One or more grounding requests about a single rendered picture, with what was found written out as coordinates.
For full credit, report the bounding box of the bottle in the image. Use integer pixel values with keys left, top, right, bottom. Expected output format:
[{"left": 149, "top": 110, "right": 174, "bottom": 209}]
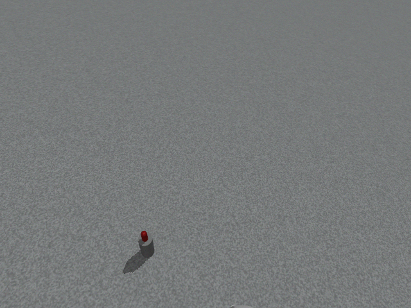
[{"left": 138, "top": 231, "right": 154, "bottom": 258}]

